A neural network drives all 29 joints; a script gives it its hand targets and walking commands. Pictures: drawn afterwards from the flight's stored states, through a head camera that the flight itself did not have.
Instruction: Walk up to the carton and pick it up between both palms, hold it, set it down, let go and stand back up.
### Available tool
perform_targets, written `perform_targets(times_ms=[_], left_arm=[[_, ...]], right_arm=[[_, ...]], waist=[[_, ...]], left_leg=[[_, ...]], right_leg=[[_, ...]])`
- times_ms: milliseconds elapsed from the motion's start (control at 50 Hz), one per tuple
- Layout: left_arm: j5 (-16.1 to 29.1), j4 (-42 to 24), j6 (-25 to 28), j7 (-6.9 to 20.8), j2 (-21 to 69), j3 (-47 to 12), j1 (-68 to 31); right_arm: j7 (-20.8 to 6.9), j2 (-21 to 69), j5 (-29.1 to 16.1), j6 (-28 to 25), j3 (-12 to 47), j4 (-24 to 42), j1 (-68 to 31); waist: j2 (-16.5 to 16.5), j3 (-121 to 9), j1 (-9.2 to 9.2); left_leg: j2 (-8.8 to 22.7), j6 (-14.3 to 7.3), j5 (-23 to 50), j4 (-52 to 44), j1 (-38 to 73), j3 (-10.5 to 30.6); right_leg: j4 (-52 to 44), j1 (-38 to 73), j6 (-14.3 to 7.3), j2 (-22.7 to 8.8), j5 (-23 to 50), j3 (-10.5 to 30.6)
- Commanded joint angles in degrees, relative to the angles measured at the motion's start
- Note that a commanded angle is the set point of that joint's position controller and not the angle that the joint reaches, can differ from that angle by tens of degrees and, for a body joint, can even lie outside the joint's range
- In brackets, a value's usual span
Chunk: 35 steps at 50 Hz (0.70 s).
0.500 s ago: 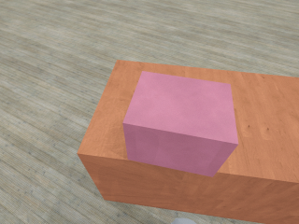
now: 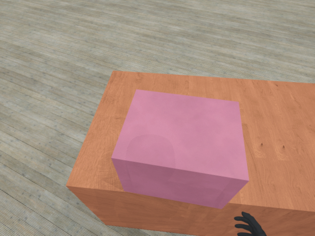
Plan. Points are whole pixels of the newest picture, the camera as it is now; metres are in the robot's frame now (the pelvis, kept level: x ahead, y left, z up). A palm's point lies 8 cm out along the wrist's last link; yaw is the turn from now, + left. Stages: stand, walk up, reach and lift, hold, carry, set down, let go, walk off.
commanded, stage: walk up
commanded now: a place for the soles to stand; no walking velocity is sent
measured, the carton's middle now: (178, 148) +0.36 -0.04 -0.03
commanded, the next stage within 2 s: none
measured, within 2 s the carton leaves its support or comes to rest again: neither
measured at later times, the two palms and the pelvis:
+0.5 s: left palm out of the picture +0.12 +0.27 -0.09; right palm out of the picture +0.07 -0.26 -0.11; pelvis -0.01 +0.01 -0.01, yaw -7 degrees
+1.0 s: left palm out of the picture +0.09 +0.27 -0.10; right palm out of the picture -0.03 -0.25 -0.13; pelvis -0.06 +0.02 -0.01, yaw -13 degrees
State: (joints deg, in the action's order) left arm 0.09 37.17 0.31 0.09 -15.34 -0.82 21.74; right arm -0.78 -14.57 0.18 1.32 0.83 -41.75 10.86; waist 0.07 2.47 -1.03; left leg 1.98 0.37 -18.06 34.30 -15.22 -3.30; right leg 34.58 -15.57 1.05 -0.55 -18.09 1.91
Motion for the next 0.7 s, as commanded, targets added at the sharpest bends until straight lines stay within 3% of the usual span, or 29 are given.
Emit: perform_targets(times_ms=[0,320,540,560,600,680], left_arm=[[0.06,-5.17,1.38,-0.72,-8.67,3.17,2.62],[-0.32,-8.02,0.81,-0.90,-9.55,5.16,-0.68],[-0.58,-8.26,0.84,-0.88,-10.75,5.90,-1.46],[-0.63,-8.90,0.71,-0.93,-12.89,6.45,-4.40],[-0.47,-8.46,0.67,-0.94,-13.22,6.47,-1.87],[-0.59,-8.90,-0.34,-0.92,-14.83,7.01,-4.21]], right_arm=[[0.47,-9.53,0.01,-0.90,-2.85,4.39,-0.04],[-0.17,-10.81,-0.21,0.40,-3.20,5.77,-4.70],[-0.27,-11.17,0.14,0.64,-3.44,5.75,-1.31],[0.03,-12.75,-0.25,0.80,-3.91,5.88,-3.41],[0.01,-12.92,-0.12,1.06,-4.18,5.83,-0.61],[-0.07,-11.40,-0.15,1.86,-4.28,7.14,0.35]], waist=[[0.30,-6.05,1.12],[0.98,-4.86,1.00],[-1.32,-3.69,1.59],[-2.19,0.31,1.48],[-2.67,-6.47,1.55],[-5.46,-6.07,1.77]], left_leg=[[5.72,-4.19,18.53,-3.98,6.93,5.12],[7.96,-5.12,6.33,-6.03,3.26,1.06],[6.97,-4.40,-0.16,-4.68,4.54,0.13],[6.59,-4.60,11.17,-1.23,4.28,-0.41],[5.98,-5.06,12.44,2.85,7.41,-1.02],[2.72,-3.80,1.97,5.99,7.44,-0.38]], right_leg=[[-4.02,-0.79,-3.18,-4.35,20.48,5.38],[-0.85,-2.19,-2.79,-1.33,15.33,7.55],[-3.33,-7.33,-4.09,-1.43,8.91,12.96],[-0.80,-9.94,-4.25,-1.86,21.73,13.13],[-0.13,-8.00,-5.85,-2.89,22.69,15.37],[-4.66,-13.24,-8.84,-4.80,13.66,21.17]])
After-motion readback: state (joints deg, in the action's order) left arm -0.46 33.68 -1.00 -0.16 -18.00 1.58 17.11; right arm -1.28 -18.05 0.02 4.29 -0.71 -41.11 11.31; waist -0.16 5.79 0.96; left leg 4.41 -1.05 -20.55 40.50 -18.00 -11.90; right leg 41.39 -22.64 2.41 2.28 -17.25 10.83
